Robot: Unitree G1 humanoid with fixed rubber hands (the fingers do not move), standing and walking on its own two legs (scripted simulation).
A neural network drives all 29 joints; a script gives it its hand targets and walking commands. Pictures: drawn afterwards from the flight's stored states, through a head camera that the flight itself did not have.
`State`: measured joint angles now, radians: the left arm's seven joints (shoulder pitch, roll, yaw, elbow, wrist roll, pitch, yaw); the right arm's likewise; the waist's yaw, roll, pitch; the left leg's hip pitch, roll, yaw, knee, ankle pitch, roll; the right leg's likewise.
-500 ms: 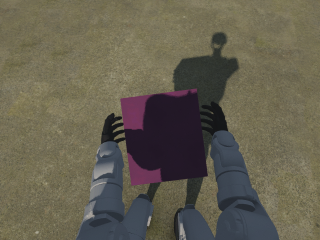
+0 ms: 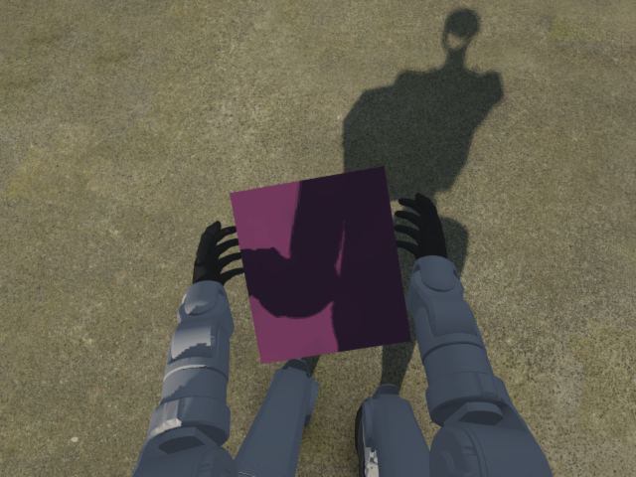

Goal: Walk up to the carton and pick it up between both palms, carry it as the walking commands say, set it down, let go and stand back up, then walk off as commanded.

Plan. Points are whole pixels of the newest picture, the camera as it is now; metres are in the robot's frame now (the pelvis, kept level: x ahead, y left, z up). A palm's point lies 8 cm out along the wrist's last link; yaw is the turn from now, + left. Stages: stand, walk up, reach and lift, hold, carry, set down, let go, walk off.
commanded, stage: set down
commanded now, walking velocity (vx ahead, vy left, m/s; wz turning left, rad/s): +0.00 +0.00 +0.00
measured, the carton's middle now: (322, 258) +0.41 +0.08 -0.18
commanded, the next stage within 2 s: none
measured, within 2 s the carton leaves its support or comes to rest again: neither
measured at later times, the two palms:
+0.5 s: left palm (227, 278) +0.35 +0.22 -0.18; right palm (411, 251) +0.43 -0.05 -0.15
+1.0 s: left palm (242, 272) +0.38 +0.22 -0.26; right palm (403, 256) +0.45 -0.06 -0.25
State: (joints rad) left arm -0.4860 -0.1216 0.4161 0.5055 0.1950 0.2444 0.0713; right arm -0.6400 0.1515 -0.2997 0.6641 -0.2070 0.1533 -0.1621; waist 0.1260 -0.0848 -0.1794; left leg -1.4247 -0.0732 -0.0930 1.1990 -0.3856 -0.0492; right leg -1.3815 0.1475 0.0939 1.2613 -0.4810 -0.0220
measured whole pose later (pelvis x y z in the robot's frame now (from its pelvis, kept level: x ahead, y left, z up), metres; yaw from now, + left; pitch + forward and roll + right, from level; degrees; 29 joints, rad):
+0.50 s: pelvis -0.05 +0.01 -0.09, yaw -1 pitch +38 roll -1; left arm -0.77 -0.07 0.42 0.61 0.19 0.29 0.17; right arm -0.96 0.04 -0.36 0.85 -0.17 0.16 -0.15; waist 0.10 -0.10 -0.12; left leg -1.77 -0.10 -0.10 1.53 -0.42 -0.05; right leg -1.71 0.17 0.07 1.58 -0.52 0.02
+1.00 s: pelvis -0.05 +0.00 -0.14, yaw -1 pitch +43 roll +1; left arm -0.93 0.01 0.48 0.68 0.16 0.29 0.09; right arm -1.10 0.02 -0.34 0.85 -0.19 0.19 -0.22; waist 0.13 -0.08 -0.05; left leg -1.99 -0.10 -0.08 1.71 -0.46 -0.08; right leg -1.96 0.21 0.06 1.78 -0.55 0.01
